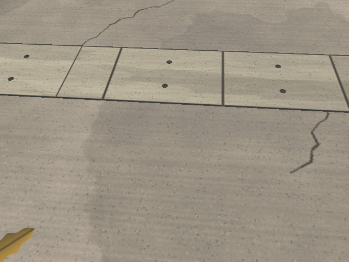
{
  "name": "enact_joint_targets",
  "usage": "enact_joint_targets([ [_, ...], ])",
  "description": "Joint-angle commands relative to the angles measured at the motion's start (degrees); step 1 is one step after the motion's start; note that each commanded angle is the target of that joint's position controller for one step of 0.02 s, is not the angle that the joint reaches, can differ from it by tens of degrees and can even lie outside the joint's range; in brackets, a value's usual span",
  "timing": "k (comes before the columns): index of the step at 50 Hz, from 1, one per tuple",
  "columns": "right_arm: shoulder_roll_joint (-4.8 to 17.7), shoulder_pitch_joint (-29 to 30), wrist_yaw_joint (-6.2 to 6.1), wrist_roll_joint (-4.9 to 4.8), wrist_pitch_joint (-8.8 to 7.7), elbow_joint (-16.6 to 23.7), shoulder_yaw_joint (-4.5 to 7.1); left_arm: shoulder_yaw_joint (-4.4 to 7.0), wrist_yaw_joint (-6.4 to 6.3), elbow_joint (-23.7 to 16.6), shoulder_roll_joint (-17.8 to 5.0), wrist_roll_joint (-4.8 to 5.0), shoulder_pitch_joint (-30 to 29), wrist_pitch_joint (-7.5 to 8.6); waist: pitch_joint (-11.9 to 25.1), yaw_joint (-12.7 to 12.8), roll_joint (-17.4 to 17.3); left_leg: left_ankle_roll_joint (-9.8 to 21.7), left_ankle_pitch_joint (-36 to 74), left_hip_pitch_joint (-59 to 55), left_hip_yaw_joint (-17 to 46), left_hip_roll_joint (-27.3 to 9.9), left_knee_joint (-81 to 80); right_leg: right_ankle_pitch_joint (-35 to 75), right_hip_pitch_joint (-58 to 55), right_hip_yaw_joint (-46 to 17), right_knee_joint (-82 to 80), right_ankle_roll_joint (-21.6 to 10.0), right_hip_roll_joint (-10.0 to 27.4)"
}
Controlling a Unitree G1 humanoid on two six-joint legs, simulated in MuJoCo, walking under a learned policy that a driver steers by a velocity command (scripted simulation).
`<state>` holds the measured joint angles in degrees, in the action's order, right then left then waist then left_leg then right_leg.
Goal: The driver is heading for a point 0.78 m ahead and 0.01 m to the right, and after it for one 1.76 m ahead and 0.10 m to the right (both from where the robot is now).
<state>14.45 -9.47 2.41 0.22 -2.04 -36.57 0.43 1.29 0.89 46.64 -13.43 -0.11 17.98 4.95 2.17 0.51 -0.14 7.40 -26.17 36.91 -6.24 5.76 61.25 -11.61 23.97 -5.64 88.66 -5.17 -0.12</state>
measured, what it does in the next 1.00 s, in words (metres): climbs: right foot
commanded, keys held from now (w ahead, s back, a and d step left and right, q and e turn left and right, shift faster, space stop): w+q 0.26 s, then w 0.06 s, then w+e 0.10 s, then e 0.58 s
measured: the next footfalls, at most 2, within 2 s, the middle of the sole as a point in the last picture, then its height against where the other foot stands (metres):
right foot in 0.44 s outside the picture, level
left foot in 1.04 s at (156, 238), level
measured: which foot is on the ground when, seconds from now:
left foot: down 0.00-0.44, up 0.46-1.00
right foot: up 0.00-0.42, down 0.44-1.00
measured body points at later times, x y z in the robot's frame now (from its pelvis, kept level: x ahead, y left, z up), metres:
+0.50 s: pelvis +0.31 -0.02 +0.07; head +0.34 +0.00 +0.51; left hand +0.48 +0.26 +0.00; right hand +0.35 -0.28 -0.06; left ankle +0.08 +0.05 -0.60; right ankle +0.42 -0.07 -0.66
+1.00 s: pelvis +0.46 +0.01 +0.08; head +0.48 +0.01 +0.53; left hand +0.54 +0.30 -0.03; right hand +0.69 -0.23 +0.02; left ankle +0.56 +0.13 -0.64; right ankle +0.42 -0.07 -0.66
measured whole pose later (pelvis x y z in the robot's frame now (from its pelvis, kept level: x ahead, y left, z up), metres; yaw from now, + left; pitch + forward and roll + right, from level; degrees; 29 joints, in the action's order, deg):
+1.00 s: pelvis +0.46 +0.01 +0.08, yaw -4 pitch +3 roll +1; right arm 14.2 -0.9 -1.2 0.2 -3.5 -36.7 1.6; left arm 4.1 -3.6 38.9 -16.5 1.1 19.3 -2.6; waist 0.5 4.0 -0.2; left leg -2.9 -10.9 27.7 8.3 4.5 35.1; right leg -16.3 12.5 -16.9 28.4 -4.6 -10.6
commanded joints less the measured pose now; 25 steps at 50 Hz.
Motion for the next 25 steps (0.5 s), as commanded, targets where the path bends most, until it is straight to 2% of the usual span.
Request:
enact_joint_targets([
  [1,-4.54,-8.14,0.12,0.8,-1.45,-5.46,-0.89,-1.52,1.43,-11.57,2.54,-0.19,-3.94,2.07,-4.07,3.53,0.31,5.25,6.43,-12.16,34.51,-10.84,-38.07,-1.8,27.41,-2.17,26.26,-3.86,1.2],
  [2,-4.74,-6.41,0.58,-0.08,-1.32,-6.15,-0.63,-2.96,1.42,-11.95,4.86,-0.26,-0.91,1.48,-4.47,6.03,-0.24,3.5,10.26,-10.69,25.79,-7.66,-36.6,0.55,28.09,-1.47,24.41,-3.7,2.14],
  [3,-4.2,-5.81,0.66,-0.47,-1.4,-6.22,-0.52,-3.07,1.25,-11.85,3.7,-0.04,-0.81,1.14,-5.02,6.65,0.25,3.57,12.94,-10.95,22.84,-7.0,-38.01,1.06,30.75,-0.08,22.04,-3.22,2.92],
  [4,-1.77,-3.18,0.34,-0.78,-1.88,-4.74,0.21,-3.01,0.83,-12.64,1.17,-0.37,-1.81,1.03,-5.69,7.42,2.34,3.78,15.4,-7.56,20.12,-5.51,-40.13,4.04,27.59,1.15,8.95,-1.84,4.45],
  [5,-0.22,-3.08,0.17,-1.05,-2.16,-5.03,0.56,-2.9,0.3,-13.82,-0.3,-1.41,-4.8,0.87,-5.76,7.32,3.17,3.3,15.84,-5.15,17.9,-3.57,-42.05,5.83,24.56,3.34,-1.71,-0.64,4.81],
  [6,1.16,-4.37,0.02,-1.02,-2.89,-5.2,0.75,-2.66,-0.25,-14.89,-1.63,-3.02,-8.4,0.98,-4.28,5.75,1.59,3.09,21.74,-3.94,17.77,-3.01,-44.22,11.07,21.17,6.15,-7.81,0.6,4.15],
  [7,2.21,-6.85,-0.52,-1.08,-3.16,-6.03,1.04,-2.74,-0.91,-16.01,-1.58,-3.6,-12.11,0.93,-2.75,3.65,-0.49,2.94,24.58,-5.28,18.76,-3.29,-45.83,13.93,19.62,8.18,-12.68,1.66,3.29],
  [8,3.43,-9.72,-1.25,-1.31,-3.27,-6.71,1.41,-2.67,-1.34,-17.03,-1.61,-3.41,-15.08,1.03,-2.27,1.58,-3.03,2.71,28.4,-8.05,20.29,-4.4,-47.14,15.8,19.76,9.07,-17.48,2.74,2.6],
  [10,4.12,-16.02,-2.55,-1.6,-2.85,-7.77,1.7,-2.99,-1.55,-18.79,-0.49,-1.74,-21.52,1.44,-0.34,-2.67,-4.75,2.29,29.53,-18.72,22.89,-6.54,-47.74,18.0,21.04,7.98,-30.99,4.29,1.61],
  [12,4.54,-19.22,-3.19,-1.62,-2.65,-7.6,1.93,-2.47,-0.71,-19.81,-1.35,0.16,-27.01,1.7,-0.78,-5.46,-5.5,2.71,26.59,-28.86,26.66,-9.19,-48.7,16.33,22.97,6.51,-44.53,5.67,0.31],
  [14,4.89,-19.81,-3.45,-1.85,-2.13,-7.99,1.95,-1.74,0.42,-19.89,-2.52,1.15,-29.82,2.08,-1.22,-6.56,-7.16,3.49,24.59,-36.51,28.63,-11.82,-47.69,14.94,23.13,5.44,-53.03,5.8,-0.16],
  [16,4.33,-20.26,-3.44,-2.05,-1.42,-8.67,1.86,-0.93,1.34,-19.47,-3.68,1.06,-29.76,2.61,-1.62,-6.74,-7.83,3.54,25.66,-39.12,29.58,-13.95,-46.65,16.82,18.34,4.7,-58.44,4.83,-0.18],
  [18,5.14,-19.35,-3.68,-1.52,-0.84,-9.27,2.06,-0.28,1.77,-17.89,-4.09,1.09,-27.25,2.8,-2.48,-5.8,-8.07,2.85,32.79,-40.23,27.56,-15.17,-45.3,17.11,11.89,5.0,-62.39,3.48,-0.59],
  [20,6.98,-18.09,-3.57,-0.78,-0.46,-9.14,2.73,1.09,1.21,-16.09,-6.25,0.95,-21.6,2.75,-0.25,-3.71,-8.94,1.65,54.56,-43.63,25.08,-14.76,-38.27,11.15,4.19,7.44,-64.71,1.1,-2.85],
  [21,7.11,-16.76,-3.38,-0.18,-0.28,-8.77,2.76,1.97,0.7,-14.28,-7.8,0.89,-15.6,2.81,3.16,-0.75,-8.3,0.42,62.3,-43.45,22.66,-13.1,-30.8,11.8,-3.74,8.05,-66.47,-0.71,-2.84],
  [22,6.94,-14.11,-3.0,0.79,-0.54,-7.21,2.55,2.23,0.32,-12.47,-8.9,0.05,-6.87,2.83,9.59,3.2,-8.01,-0.67,61.24,-36.81,22.26,-11.59,-20.91,15.64,-18.33,3.64,-63.69,-3.82,1.4],
  [23,3.56,-15.3,-2.95,2.41,-1.24,-5.35,1.58,2.7,0.15,-10.97,-12.16,-1.7,2.03,2.78,18.59,3.67,3.14,-2.78,38.61,-21.95,20.2,-5.54,-3.52,33.31,-38.7,-9.94,-57.74,-8.94,11.96],
  [24,-0.15,-25.96,-2.54,0.67,-1.77,-7.51,0.2,3.07,0.56,-9.07,-12.17,-1.62,2.93,2.32,22.86,-0.65,20.28,-7.54,-5.94,-4.61,16.34,2.02,13.58,37.2,-50.9,-32.36,-63.39,-18.13,23.39],
  [25,5.65,-23.35,-2.62,0.18,-2.34,-7.91,1.07,2.36,0.3,-10.33,-7.62,-0.37,0.17,1.77,18.31,0.17,11.74,-7.46,-3.56,-2.27,18.73,-1.91,19.48,29.68,-43.69,-33.66,-66.98,-15.76,20.83],
])
Velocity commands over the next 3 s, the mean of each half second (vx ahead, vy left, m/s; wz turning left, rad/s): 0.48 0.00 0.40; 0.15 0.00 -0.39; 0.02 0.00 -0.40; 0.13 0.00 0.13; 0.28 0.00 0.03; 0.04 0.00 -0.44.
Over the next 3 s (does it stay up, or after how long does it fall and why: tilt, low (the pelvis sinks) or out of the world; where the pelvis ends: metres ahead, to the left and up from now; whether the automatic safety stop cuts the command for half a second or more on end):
stays up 0.79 0.12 0.07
